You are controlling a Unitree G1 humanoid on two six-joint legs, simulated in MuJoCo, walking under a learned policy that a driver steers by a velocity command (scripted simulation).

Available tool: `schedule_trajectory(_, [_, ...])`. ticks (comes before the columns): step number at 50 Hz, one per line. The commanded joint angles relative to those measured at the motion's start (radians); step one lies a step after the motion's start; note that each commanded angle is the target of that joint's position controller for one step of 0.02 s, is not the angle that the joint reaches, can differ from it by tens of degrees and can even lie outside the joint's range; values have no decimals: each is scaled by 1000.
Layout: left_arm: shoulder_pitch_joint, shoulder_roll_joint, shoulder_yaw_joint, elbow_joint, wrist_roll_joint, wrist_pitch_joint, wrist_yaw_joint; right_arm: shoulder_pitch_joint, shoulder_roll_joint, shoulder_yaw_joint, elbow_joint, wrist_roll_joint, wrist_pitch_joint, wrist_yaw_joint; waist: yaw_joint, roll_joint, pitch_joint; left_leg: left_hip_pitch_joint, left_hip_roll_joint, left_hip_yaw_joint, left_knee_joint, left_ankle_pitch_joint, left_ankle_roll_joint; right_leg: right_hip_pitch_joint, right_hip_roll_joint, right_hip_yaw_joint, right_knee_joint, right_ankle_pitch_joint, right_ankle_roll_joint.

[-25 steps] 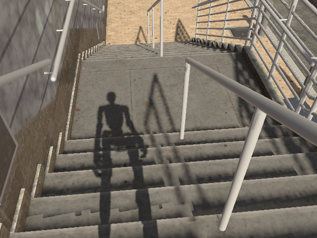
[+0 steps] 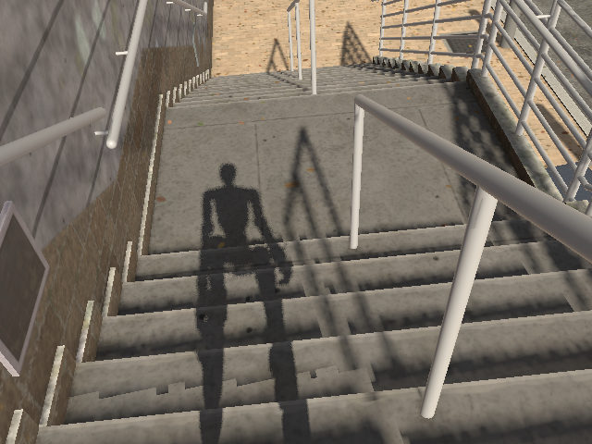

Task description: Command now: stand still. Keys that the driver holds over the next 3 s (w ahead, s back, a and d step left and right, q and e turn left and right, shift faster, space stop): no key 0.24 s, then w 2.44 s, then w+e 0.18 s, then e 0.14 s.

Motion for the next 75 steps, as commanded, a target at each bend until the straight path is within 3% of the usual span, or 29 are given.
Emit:
schedule_trajectory(1, [196, 62, 4, 43, -3, 4, 1, 52, -36, 0, -28, 7, -7, 5, -20, -53, 131, -242, 48, -85, -201, -213, 12, 112, -181, 148, -21, 402, 143])
schedule_trajectory(9, [66, 98, 2, -19, -52, 28, -10, 142, -67, 0, -30, -1, 18, 12, -8, -66, 156, -130, 68, -65, -344, -261, -10, -51, -208, 285, -141, -328, 118])
schedule_trajectory(12, [-31, 114, 6, -69, -27, 34, -17, 273, -51, 12, -20, -33, 25, 14, -39, -77, 150, -51, 71, -63, -194, -308, 3, -245, -213, 288, -139, -493, 79])
schedule_trajectory(16, [104, 226, 67, -68, 0, 41, 20, 206, -91, 19, -70, -31, 29, -22, 84, -60, 183, -293, 41, -11, -151, -513, 21, -87, -310, 427, -201, -636, -183])
schedule_trajectory(18, [130, 173, 68, -75, 8, 39, 40, 125, -88, 29, -98, -37, 30, -48, 114, -42, 175, -353, 39, -17, -280, -537, 65, 10, -348, 474, -221, -610, -241])
schedule_trajectory(24, [13, 140, 40, -148, 22, 28, 26, 186, -30, 59, -86, -61, 14, -28, 57, 15, 109, -254, 42, -18, -126, -416, 164, -76, -284, 260, -250, -385, -193])
schedule_trajectory(33, [-94, 200, 63, -201, 32, -9, 58, 116, -98, 56, -146, -57, -10, -49, 53, 2, 66, -47, 28, 29, -329, -463, 199, -123, -289, 183, -173, -489, -194])
schedule_trajectory(36, [-194, 247, 82, -220, 16, 6, 58, 198, -83, 43, -118, -59, -34, -42, -34, 35, 77, 253, -35, 140, -588, -315, 218, -262, -220, 120, 27, -492, -188])
schedule_trajectory(37, [-231, 233, 87, -231, 44, 10, 47, 308, -100, 27, -71, -84, -49, -34, -84, 95, 59, 424, -42, 106, -614, -293, 223, -385, -152, 79, 219, -458, -181])
schedule_trajectory(38, [-305, 154, 77, -285, 58, -2, 33, 556, -211, -3, 8, -129, -62, -45, -170, 310, 25, 579, 116, -184, -694, -164, 298, -598, 2, -8, 675, -418, -118])
schedule_trajectory(39, [-243, 22, 61, -309, 11, -34, 41, 762, -314, -6, 41, -154, -66, -12, -166, 242, -39, 728, 294, -521, -717, 295, 428, -767, 199, 258, 877, -449, -114])
schedule_trajectory(40, [-307, 38, 57, -345, -30, -37, 34, 738, -314, -11, 83, -185, -72, 36, -146, 242, 186, 655, 432, -667, -820, -49, 529, -1111, 195, 420, 922, -359, -121])
schedule_trajectory(42, [-363, 110, 75, -316, 5, -9, 63, 445, -182, 24, 15, -99, -53, 70, -61, 54, 164, 498, 297, -413, -762, -276, 450, -1073, 76, 317, 1041, -96, -117])
schedule_trajectory(45, [-282, 36, 27, -302, 43, 22, 33, 281, -8, 91, -42, -118, -27, 22, 44, 114, 132, 75, 157, -169, -738, -88, 308, -788, -43, 260, 913, 325, -101])
schedule_trajectory(47, [-337, 92, 18, -332, 86, 24, -4, 236, 29, 127, -73, -108, -64, -12, 19, 99, 65, -55, 86, -83, -714, -155, 308, -671, -59, 212, 683, 567, -82])
schedule_trajectory(51, [-573, 161, 19, -394, 52, 29, -11, 407, -81, 158, -30, -97, -98, -46, -50, 145, 38, -279, 53, -53, -604, -307, 295, -396, -48, 46, 496, 851, -5])
schedule_trajectory(56, [-810, 171, 7, -470, 36, 26, -3, 697, -97, 153, 50, -46, -63, -76, -198, 128, 136, 243, 113, -270, -394, -143, 299, -748, -41, 52, 165, 530, 32])
schedule_trajectory(59, [-839, 174, 3, -493, 48, 39, -11, 673, -87, 142, 51, -42, -32, -54, -188, 140, 152, 281, 119, -358, -357, -9, 326, -681, -47, 44, 143, 342, 45])
schedule_trajectory(61, [-764, 197, 10, -464, 59, 25, -12, 581, -101, 134, 32, -40, -31, -39, -147, 96, 73, 195, 59, -278, -231, 109, 299, -382, -8, -9, 141, 270, 34])
schedule_trajectory(62, [-591, 244, 22, -393, 47, 31, 9, 555, -111, 123, 30, -74, -25, -18, -104, 108, 59, 81, 4, -231, -153, 63, 261, -141, 3, -3, 123, 306, 32])
schedule_trajectory(64, [-66, 303, 62, -239, 11, 4, 2, 400, -191, 111, -14, -101, -7, 46, 150, -57, -4, -326, 5, -187, 257, 262, 228, 539, -10, -2, 37, 437, -60])
schedule_trajectory(65, [187, 343, 80, -175, 37, 24, -5, 583, -112, 131, 40, -106, -5, 92, 165, -196, -306, -602, -91, -88, 866, -657, 150, 1039, -262, 195, 387, 979, -310])
schedule_trajectory(66, [225, 346, 82, -162, 57, 38, -3, 527, -113, 136, -57, -63, -26, 117, 190, -101, -437, -813, -59, -65, 1082, -964, 145, 1147, -417, 406, 408, 975, -402])
schedule_trajectory(67, [127, 361, 90, -180, 72, 36, 4, 295, -137, 117, -164, -27, -49, 99, 191, 23, -187, -971, -48, -60, 1022, -881, 149, 897, -462, 485, 266, 725, -400])
schedule_trajectory(68, [-105, 298, 69, -245, 47, 34, 9, 151, -163, 108, -206, -42, -53, 63, 114, 162, -44, -926, 3, -85, 746, -708, 183, 567, -396, 412, 132, 341, -325])
schedule_trajectory(70, [-447, 47, -25, -344, 49, 19, 38, 212, -103, 122, -180, -113, -27, 27, -102, 165, 96, -507, 152, -182, 183, -289, 267, -161, -251, 206, 35, 173, -216])
schedule_trajectory(72, [-425, 143, -8, -341, 18, 5, 44, 285, -72, 119, -129, -118, 5, 25, -110, 58, 126, -142, 81, -51, -73, -64, 245, -566, -132, 84, 62, 135, -216])
schedule_trajectory(74, [-340, 242, 16, -324, 63, -8, 21, 460, -57, 134, -91, -115, -1, 43, -167, 23, 43, 98, 12, 20, 106, 46, 205, -745, -99, 86, 213, 106, -201])
schedule_trajectory(75, [-300, 156, -6, -318, 74, -31, 33, 363, -46, 145, -115, -119, -10, 39, -81, 73, 43, -120, 122, -159, -110, 293, 185, -557, -139, 141, 275, 4, -183])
